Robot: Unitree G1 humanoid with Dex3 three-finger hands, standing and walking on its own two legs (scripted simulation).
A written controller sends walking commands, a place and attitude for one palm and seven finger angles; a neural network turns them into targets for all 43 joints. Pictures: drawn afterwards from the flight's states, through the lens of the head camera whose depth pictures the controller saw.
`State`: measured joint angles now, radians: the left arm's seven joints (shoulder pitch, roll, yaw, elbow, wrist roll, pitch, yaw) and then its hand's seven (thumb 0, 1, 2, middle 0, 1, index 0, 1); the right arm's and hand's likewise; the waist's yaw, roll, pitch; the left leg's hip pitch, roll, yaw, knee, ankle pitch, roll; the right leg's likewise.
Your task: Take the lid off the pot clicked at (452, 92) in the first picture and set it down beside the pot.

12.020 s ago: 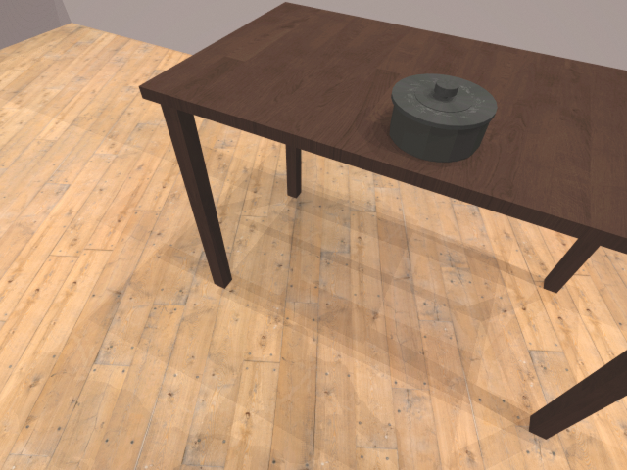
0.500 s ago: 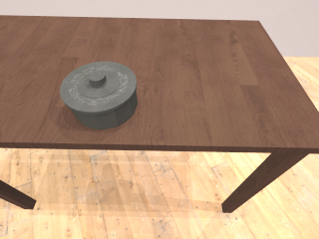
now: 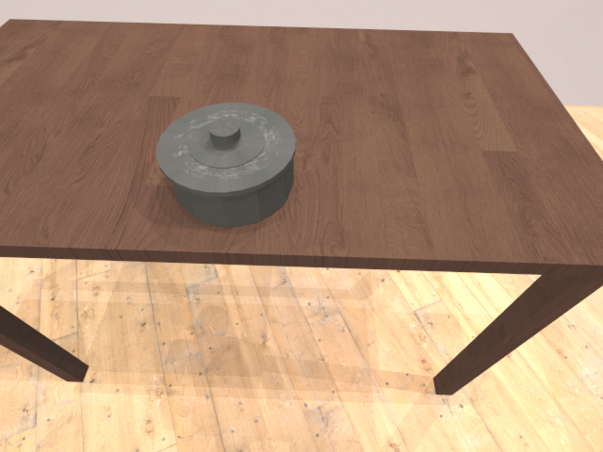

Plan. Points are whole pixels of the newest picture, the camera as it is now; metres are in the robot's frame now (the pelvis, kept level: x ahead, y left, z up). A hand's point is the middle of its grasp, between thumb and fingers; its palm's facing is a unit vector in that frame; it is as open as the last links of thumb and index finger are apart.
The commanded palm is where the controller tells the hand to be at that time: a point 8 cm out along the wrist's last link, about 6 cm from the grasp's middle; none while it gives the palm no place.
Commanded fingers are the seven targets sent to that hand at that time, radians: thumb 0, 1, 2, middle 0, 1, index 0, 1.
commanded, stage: come to a stop and stand still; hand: left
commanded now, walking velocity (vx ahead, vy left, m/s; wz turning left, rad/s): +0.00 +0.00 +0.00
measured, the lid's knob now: (225, 131) +0.48 +0.14 +0.16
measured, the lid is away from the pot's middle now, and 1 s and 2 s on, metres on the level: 0.00 0.00 0.00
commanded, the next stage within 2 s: look again from close up in 0.92 s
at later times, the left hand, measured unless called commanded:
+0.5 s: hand out of the picture +0.08 +0.19 -0.17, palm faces +0.01 -0.98 -0.21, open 7.4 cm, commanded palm none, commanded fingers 0.00 0.90 0.90 -0.20 -0.30 -0.20 -0.30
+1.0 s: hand out of the picture +0.03 +0.22 -0.17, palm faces +0.01 -0.98 -0.21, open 7.4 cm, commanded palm none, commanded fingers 0.00 0.90 0.90 -0.20 -0.30 -0.20 -0.30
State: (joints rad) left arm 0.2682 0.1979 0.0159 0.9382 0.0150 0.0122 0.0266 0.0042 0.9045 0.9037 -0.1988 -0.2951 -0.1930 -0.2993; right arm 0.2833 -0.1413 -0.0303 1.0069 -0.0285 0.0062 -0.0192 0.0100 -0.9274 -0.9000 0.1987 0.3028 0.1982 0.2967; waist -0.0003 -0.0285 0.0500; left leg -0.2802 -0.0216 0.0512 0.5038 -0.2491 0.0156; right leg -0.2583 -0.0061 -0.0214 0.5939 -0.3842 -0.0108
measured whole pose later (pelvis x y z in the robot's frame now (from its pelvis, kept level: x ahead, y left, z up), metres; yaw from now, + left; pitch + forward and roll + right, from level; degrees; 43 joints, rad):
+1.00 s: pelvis +0.02 +0.04 +0.00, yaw -1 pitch -1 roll +0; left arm 0.29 0.20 -0.01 1.04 0.00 0.01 0.05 0.00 0.90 0.90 -0.20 -0.30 -0.19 -0.30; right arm 0.25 -0.16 0.01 1.08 -0.01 -0.01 -0.04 0.00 -0.91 -0.90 0.20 0.30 0.20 0.30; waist 0.01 -0.03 0.05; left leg -0.16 -0.04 0.08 0.47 -0.30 0.07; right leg -0.13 -0.01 0.00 0.46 -0.32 0.01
